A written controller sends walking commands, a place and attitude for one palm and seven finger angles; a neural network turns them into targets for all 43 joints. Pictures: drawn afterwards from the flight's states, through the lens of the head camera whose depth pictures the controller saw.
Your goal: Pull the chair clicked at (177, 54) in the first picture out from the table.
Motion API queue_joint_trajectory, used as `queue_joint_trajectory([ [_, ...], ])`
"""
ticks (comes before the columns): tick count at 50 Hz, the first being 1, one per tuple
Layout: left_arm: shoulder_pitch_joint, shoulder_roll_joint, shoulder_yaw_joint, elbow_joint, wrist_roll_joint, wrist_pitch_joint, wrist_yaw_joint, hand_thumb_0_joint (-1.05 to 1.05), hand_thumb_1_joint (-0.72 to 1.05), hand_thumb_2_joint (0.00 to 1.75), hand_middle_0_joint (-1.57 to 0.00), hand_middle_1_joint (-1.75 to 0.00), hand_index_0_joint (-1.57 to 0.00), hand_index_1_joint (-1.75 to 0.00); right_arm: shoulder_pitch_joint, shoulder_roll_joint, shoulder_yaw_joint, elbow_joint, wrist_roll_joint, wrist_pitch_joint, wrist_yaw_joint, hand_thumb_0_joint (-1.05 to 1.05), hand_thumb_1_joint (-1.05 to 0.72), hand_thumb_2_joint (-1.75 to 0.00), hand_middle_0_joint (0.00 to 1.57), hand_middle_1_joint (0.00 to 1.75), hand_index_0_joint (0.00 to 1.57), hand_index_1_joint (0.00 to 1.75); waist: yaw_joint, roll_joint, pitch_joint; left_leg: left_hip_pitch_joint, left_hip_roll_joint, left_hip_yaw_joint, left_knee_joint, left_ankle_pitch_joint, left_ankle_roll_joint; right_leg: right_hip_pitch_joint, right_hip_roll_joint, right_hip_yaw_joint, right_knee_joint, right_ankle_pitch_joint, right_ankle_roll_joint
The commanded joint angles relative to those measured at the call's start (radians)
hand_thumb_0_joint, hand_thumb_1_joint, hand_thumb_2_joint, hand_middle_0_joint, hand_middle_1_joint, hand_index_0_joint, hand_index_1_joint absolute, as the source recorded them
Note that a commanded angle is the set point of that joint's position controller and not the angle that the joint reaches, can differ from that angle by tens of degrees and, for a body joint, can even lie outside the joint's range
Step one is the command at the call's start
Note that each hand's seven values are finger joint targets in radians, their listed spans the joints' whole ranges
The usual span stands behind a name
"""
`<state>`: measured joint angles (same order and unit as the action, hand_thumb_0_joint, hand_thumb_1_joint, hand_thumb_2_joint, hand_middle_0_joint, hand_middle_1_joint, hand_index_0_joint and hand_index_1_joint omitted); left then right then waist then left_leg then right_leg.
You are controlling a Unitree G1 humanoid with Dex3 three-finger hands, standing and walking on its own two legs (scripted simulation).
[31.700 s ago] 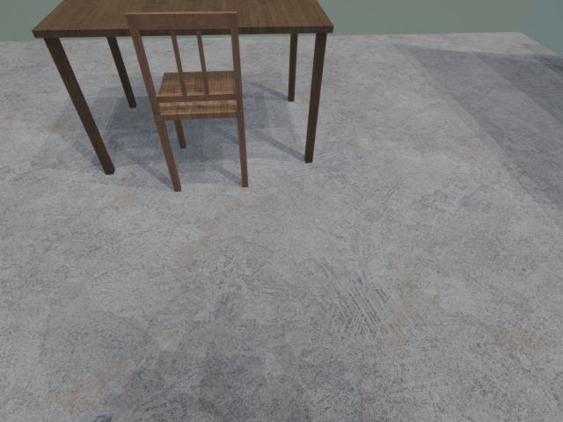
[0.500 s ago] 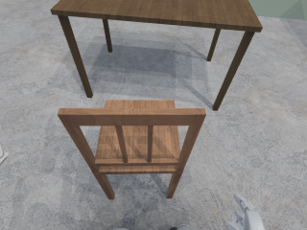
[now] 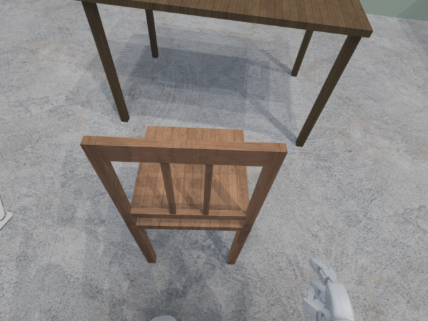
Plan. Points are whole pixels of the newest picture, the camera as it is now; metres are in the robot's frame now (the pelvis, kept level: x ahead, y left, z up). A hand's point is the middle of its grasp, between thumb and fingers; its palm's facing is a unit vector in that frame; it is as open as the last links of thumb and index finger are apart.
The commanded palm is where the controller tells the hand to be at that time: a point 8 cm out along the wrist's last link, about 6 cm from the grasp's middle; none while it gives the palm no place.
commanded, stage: step back with the hand held close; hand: left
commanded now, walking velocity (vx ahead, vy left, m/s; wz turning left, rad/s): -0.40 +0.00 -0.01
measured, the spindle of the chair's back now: (169, 189) +0.40 +0.15 -0.10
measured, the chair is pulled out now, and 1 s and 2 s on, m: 0.61 0.61 0.61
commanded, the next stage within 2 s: stop stepping back and stand still in 0.38 s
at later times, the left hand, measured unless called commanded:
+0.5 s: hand out of the picture +0.09 +0.20 +0.19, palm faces +0.38 -0.78 -0.50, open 7.4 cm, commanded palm +0.03 +0.25 +0.19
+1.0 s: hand out of the picture -0.05 +0.18 +0.18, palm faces +0.42 -0.76 -0.50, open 7.4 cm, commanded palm -0.10 +0.23 +0.19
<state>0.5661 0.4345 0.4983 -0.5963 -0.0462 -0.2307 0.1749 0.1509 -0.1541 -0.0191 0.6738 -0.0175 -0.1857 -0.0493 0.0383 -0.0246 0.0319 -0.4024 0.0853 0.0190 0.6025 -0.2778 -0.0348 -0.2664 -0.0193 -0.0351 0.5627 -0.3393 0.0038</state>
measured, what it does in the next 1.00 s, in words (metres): walks backwards: left foot, then right foot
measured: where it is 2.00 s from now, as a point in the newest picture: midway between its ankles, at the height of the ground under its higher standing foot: outside the picture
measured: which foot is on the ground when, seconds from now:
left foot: down 0.00-0.08, up 0.10-0.26, down 0.28-0.56, up 0.58-0.86, down 0.88-1.00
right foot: down 0.00-0.30, up 0.32-0.52, down 0.54-0.90, up 0.92-1.00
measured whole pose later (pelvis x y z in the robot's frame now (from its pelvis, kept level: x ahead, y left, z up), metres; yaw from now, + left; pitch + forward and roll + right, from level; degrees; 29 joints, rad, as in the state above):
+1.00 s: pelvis -0.23 -0.08 +0.01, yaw +1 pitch -1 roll +1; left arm 0.62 0.44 0.43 -0.53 0.01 -0.23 0.16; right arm 0.29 -0.23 -0.08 0.65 0.01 -0.18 -0.06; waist -0.04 -0.05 -0.04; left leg -0.07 0.01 0.09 0.41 -0.32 0.01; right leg -0.44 -0.03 -0.08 0.91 -0.40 -0.01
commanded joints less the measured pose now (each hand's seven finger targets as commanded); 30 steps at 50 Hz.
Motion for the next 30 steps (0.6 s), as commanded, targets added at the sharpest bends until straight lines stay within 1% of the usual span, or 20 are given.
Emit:
queue_joint_trajectory([
  [1,-0.056,0.16,0.077,-0.178,0.014,-0.097,-0.012,0.0,0.9,0.9,-0.2,-0.3,-0.2,-0.3,-0.04,-0.184,-0.054,-0.099,-0.001,-0.049,-0.003,0.0,-0.9,-0.9,0.2,0.3,0.2,0.3,-0.029,0.244,-0.2,0.341,0.151,-0.129,0.004,0.716,0.082,0.001,-0.016,-0.023,-0.258,0.304,-0.007],
  [2,-0.05,0.19,0.095,-0.199,0.027,-0.101,-0.013,0.0,0.9,0.9,-0.2,-0.3,-0.2,-0.3,-0.039,-0.187,-0.057,-0.116,-0.001,-0.029,-0.001,0.0,-0.9,-0.9,0.2,0.3,0.2,0.3,-0.028,0.169,-0.256,0.298,0.112,-0.073,0.06,0.673,0.064,0.086,-0.037,-0.006,-0.241,0.555,-0.011],
  [3,-0.047,0.187,0.089,-0.191,0.02,-0.099,-0.021,0.0,0.9,0.9,-0.2,-0.3,-0.2,-0.3,-0.03,-0.18,-0.068,-0.139,0.01,-0.016,-0.002,0.0,-0.9,-0.9,0.2,0.3,0.2,0.3,-0.035,-0.03,-0.295,0.223,0.026,0.011,0.141,0.559,0.028,0.156,-0.106,0.04,-0.188,0.848,-0.045],
  [4,-0.012,0.207,0.114,-0.159,0.014,-0.1,-0.026,0.0,0.9,0.9,-0.2,-0.3,-0.2,-0.3,-0.048,-0.178,-0.083,-0.167,0.022,-0.006,-0.008,0.0,-0.9,-0.9,0.2,0.3,0.2,0.3,-0.033,-0.19,-0.295,0.057,-0.063,0.052,0.235,0.184,0.004,0.224,-0.217,0.154,-0.14,1.132,-0.107],
  [5,0.072,0.225,0.159,-0.086,0.008,-0.094,-0.022,0.0,0.9,0.9,-0.2,-0.3,-0.2,-0.3,-0.063,-0.162,-0.085,-0.175,0.034,0.007,-0.011,0.0,-0.9,-0.9,0.2,0.3,0.2,0.3,-0.022,-0.23,-0.309,-0.062,-0.104,0.014,0.315,-0.198,0.005,0.281,-0.315,0.213,-0.134,1.263,-0.162],
  [6,0.137,0.215,0.164,-0.061,-0.002,-0.084,-0.019,0.0,0.9,0.9,-0.2,-0.3,-0.2,-0.3,-0.075,-0.14,-0.069,-0.193,0.036,0.024,-0.018,0.0,-0.9,-0.9,0.2,0.3,0.2,0.3,-0.012,-0.185,-0.295,-0.131,-0.085,-0.045,0.355,-0.29,0.016,0.309,-0.363,0.209,-0.13,1.214,-0.171],
  [7,0.152,0.221,0.181,-0.058,0.002,-0.071,-0.012,0.0,0.9,0.9,-0.2,-0.3,-0.2,-0.3,-0.097,-0.126,-0.057,-0.199,0.035,0.042,-0.026,0.0,-0.9,-0.9,0.2,0.3,0.2,0.3,-0.02,-0.122,-0.269,-0.147,-0.069,-0.072,0.328,-0.284,0.011,0.29,-0.35,0.193,-0.128,1.143,-0.161],
  [10,0.16,0.197,0.165,-0.071,0.011,-0.063,0.011,0.0,0.9,0.9,-0.2,-0.3,-0.2,-0.3,-0.148,-0.103,-0.017,-0.191,0.028,0.075,-0.045,0.0,-0.9,-0.9,0.2,0.3,0.2,0.3,-0.046,-0.078,-0.229,-0.085,-0.074,-0.004,-0.024,-0.116,0.011,0.296,-0.226,0.064,-0.046,1.091,-0.091],
  [12,0.133,0.198,0.139,-0.176,-0.004,-0.074,0.014,0.0,0.9,0.9,-0.2,-0.3,-0.2,-0.3,-0.094,-0.114,-0.027,-0.196,0.026,0.081,-0.055,0.0,-0.9,-0.9,0.2,0.3,0.2,0.3,-0.063,-0.028,-0.242,0.126,-0.051,0.022,-0.261,0.315,0.017,0.207,-0.129,-0.005,0.049,0.881,-0.024],
  [14,0.113,0.205,0.117,-0.249,-0.015,-0.092,0.006,0.0,0.9,0.9,-0.2,-0.3,-0.2,-0.3,-0.067,-0.159,-0.071,-0.188,0.025,0.044,-0.046,0.0,-0.9,-0.9,0.2,0.3,0.2,0.3,-0.039,0.186,-0.265,0.384,0.235,-0.227,-0.208,1.008,0.128,-0.126,-0.024,0.005,0.213,0.021,0.009],
  [15,0.149,0.187,0.096,-0.223,-0.006,-0.093,0.0,0.0,0.9,0.9,-0.2,-0.3,-0.2,-0.3,-0.026,-0.162,-0.089,-0.169,0.03,0.03,-0.035,0.0,-0.9,-0.9,0.2,0.3,0.2,0.3,-0.044,0.177,-0.276,0.436,0.295,-0.244,-0.203,1.007,0.174,-0.177,0.004,0.058,0.358,-0.212,0.002],
  [16,0.169,0.136,0.068,-0.189,-0.011,-0.1,-0.011,0.0,0.9,0.9,-0.2,-0.3,-0.2,-0.3,-0.001,-0.171,-0.089,-0.166,0.026,0.015,-0.022,0.0,-0.9,-0.9,0.2,0.3,0.2,0.3,-0.042,0.196,-0.251,0.396,0.294,-0.179,-0.214,0.952,0.192,-0.198,0.019,0.082,0.464,-0.234,-0.001],
  [17,0.124,0.189,0.111,-0.217,-0.015,-0.094,-0.003,0.0,0.9,0.9,-0.2,-0.3,-0.2,-0.3,-0.043,-0.162,-0.079,-0.16,0.007,-0.003,-0.028,0.0,-0.9,-0.9,0.2,0.3,0.2,0.3,-0.035,0.281,-0.216,0.255,0.303,-0.187,-0.214,0.902,0.208,-0.176,-0.004,0.094,0.478,-0.237,0.012],
  [19,0.007,0.215,0.118,-0.292,-0.011,-0.086,0.01,0.0,0.9,0.9,-0.2,-0.3,-0.2,-0.3,-0.027,-0.168,-0.073,-0.131,0.0,-0.023,-0.026,0.0,-0.9,-0.9,0.2,0.3,0.2,0.3,-0.05,0.319,-0.157,0.184,0.266,-0.161,-0.216,0.819,0.192,-0.128,-0.014,0.092,0.404,-0.171,0.017],
  [21,-0.042,0.222,0.122,-0.318,-0.004,-0.103,0.011,0.0,0.9,0.9,-0.2,-0.3,-0.2,-0.3,-0.028,-0.176,-0.077,-0.13,0.012,-0.046,-0.021,0.0,-0.9,-0.9,0.2,0.3,0.2,0.3,-0.03,0.319,-0.167,0.176,0.237,-0.147,-0.192,0.687,0.163,-0.076,-0.03,0.061,0.268,-0.099,-0.009],
  [24,0.027,0.2,0.133,-0.207,-0.026,-0.088,-0.003,0.0,0.9,0.9,-0.2,-0.3,-0.2,-0.3,-0.021,-0.184,-0.068,-0.139,0.02,-0.059,-0.015,0.0,-0.9,-0.9,0.2,0.3,0.2,0.3,-0.033,0.338,-0.133,0.012,0.197,-0.159,-0.23,0.215,0.145,0.059,-0.018,0.031,0.124,-0.039,-0.022],
  [27,0.106,0.165,0.117,-0.057,-0.012,-0.038,-0.005,0.0,0.9,0.9,-0.2,-0.3,-0.2,-0.3,0.009,-0.179,-0.059,-0.175,0.041,-0.014,-0.003,0.0,-0.9,-0.9,0.2,0.3,0.2,0.3,-0.031,0.222,-0.111,-0.09,0.069,-0.051,-0.113,-0.298,0.069,0.159,-0.024,-0.028,-0.117,0.048,0.006],
  [28,0.074,0.18,0.115,-0.034,-0.005,-0.034,-0.005,0.0,0.9,0.9,-0.2,-0.3,-0.2,-0.3,0.019,-0.167,-0.059,-0.175,0.045,-0.001,-0.002,0.0,-0.9,-0.9,0.2,0.3,0.2,0.3,-0.04,0.079,-0.099,-0.04,-0.008,0.016,0.038,-0.324,0.031,0.077,-0.072,0.017,-0.219,0.031,-0.012],
  [29,0.022,0.21,0.122,-0.019,-0.004,-0.031,-0.001,0.0,0.9,0.9,-0.2,-0.3,-0.2,-0.3,0.015,-0.147,-0.054,-0.18,0.045,0.011,-0.003,0.0,-0.9,-0.9,0.2,0.3,0.2,0.3,-0.051,-0.129,-0.072,-0.031,-0.071,0.051,0.292,-0.289,0.001,-0.053,-0.206,0.197,-0.335,-0.081,-0.069],
  [30,-0.014,0.203,0.098,-0.031,-0.008,-0.01,-0.002,0.0,0.9,0.9,-0.2,-0.3,-0.2,-0.3,0.047,-0.172,-0.073,-0.181,0.056,0.023,-0.002,0.0,-0.9,-0.9,0.2,0.3,0.2,0.3,-0.045,-0.338,-0.085,-0.014,-0.125,-0.009,0.538,-0.238,-0.009,-0.211,-0.342,0.46,-0.451,-0.297,-0.142],
])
